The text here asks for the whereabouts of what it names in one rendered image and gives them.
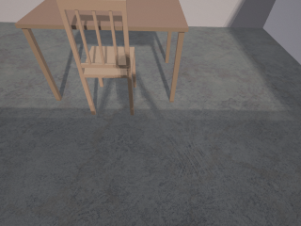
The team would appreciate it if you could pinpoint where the table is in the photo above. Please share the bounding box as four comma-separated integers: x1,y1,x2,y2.
15,0,189,103

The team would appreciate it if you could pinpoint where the chair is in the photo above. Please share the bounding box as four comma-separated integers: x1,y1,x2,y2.
56,0,136,116

